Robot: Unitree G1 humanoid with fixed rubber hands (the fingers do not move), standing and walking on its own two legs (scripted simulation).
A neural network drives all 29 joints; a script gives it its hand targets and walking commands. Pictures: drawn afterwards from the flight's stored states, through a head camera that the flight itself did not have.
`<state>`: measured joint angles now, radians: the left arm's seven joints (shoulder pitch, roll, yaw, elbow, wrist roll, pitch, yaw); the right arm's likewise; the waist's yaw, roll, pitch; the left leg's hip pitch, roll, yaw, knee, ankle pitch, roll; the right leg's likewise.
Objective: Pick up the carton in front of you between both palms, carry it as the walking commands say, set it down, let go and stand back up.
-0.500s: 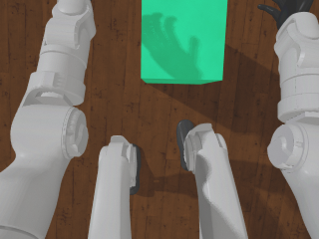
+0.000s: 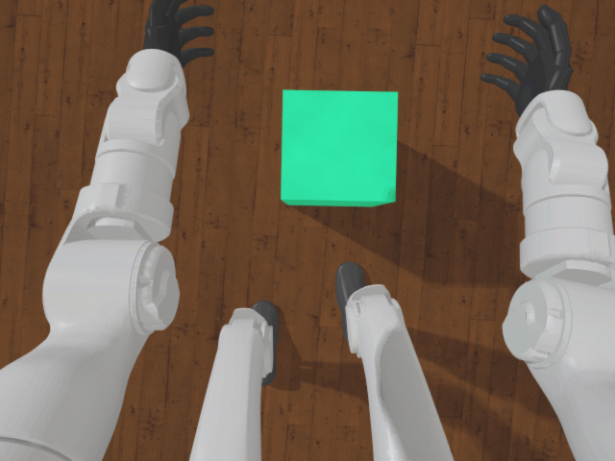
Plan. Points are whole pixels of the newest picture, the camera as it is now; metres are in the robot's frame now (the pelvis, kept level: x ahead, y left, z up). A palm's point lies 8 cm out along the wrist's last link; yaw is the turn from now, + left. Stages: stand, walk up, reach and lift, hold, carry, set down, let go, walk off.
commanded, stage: let go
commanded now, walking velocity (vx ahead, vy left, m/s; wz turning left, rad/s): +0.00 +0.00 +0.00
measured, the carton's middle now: (334, 157) +0.50 -0.10 -0.50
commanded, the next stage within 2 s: stand in 1.38 s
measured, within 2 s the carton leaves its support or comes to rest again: neither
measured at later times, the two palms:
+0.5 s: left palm (83, 199) +0.41 +0.15 +0.01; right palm out of the picture +0.34 -0.29 +0.01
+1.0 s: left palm out of the picture +0.27 +0.24 +0.09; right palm out of the picture +0.24 -0.22 +0.09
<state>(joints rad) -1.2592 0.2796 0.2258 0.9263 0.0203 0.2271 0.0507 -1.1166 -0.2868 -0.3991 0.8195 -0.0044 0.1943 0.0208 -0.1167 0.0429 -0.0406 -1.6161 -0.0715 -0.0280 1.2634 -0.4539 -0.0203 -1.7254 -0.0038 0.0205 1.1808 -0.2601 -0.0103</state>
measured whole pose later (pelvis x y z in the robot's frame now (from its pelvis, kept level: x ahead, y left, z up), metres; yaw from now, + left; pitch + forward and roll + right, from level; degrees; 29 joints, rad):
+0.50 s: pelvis +0.05 -0.02 +0.11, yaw -2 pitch +27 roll +2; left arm -0.39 0.13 0.18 0.59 0.09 0.09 0.05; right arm -0.30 -0.24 -0.16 0.56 -0.02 0.07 0.11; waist -0.08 0.01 -0.03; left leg -0.89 -0.03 -0.06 0.77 -0.36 -0.03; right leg -1.01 0.02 0.00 0.74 -0.21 -0.03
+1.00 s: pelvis +0.10 +0.02 +0.15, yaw -3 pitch -1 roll -1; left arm 0.21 0.20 0.05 0.46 0.02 0.06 -0.04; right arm 0.24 -0.22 -0.04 0.42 0.00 0.08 0.07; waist -0.01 0.03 0.08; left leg -0.11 -0.02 -0.05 0.46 -0.34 0.03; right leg -0.22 0.02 0.02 0.41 -0.18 0.01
